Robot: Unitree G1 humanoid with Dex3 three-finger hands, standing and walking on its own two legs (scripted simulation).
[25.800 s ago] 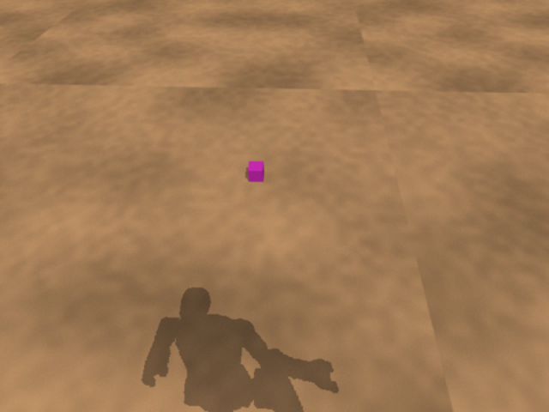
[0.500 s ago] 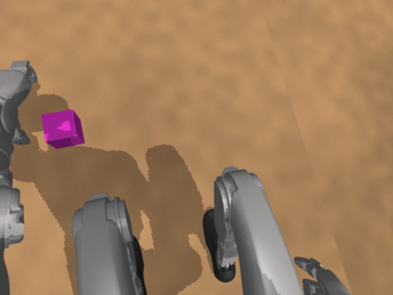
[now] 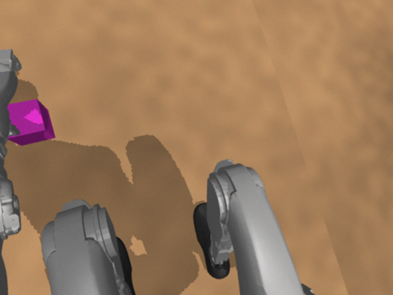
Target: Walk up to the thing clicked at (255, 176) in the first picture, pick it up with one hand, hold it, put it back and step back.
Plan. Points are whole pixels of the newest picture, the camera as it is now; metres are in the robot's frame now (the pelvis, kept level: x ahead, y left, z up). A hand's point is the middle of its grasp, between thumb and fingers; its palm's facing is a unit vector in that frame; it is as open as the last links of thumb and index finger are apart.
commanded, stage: home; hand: left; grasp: from above
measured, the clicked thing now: (29, 123) +0.53 +0.29 -0.29
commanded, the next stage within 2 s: none
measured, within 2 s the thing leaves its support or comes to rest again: neither
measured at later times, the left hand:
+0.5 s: hand out of the picture +0.37 +0.27 +0.04, palm faces -0.27 -0.61 -0.74, open 7.9 cm
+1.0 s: hand out of the picture +0.26 +0.22 +0.24, palm faces +0.14 -0.95 -0.28, open 7.4 cm
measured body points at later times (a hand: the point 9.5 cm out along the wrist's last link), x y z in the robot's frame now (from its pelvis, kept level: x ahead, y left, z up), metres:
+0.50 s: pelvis +0.01 +0.00 +0.15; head +0.18 +0.05 +0.56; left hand +0.38 +0.30 +0.08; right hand +0.18 -0.26 +0.03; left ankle +0.08 +0.12 -0.30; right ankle +0.11 -0.13 -0.30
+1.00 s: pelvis +0.05 +0.00 +0.32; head +0.13 +0.03 +0.77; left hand +0.25 +0.27 +0.26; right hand +0.24 -0.21 +0.24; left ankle +0.08 +0.12 -0.30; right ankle +0.11 -0.13 -0.30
